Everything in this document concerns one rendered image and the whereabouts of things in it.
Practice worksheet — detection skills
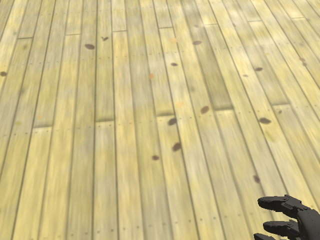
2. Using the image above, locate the robot right hand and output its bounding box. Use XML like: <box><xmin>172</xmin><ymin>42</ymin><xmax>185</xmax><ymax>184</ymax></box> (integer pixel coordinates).
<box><xmin>254</xmin><ymin>194</ymin><xmax>320</xmax><ymax>240</ymax></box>

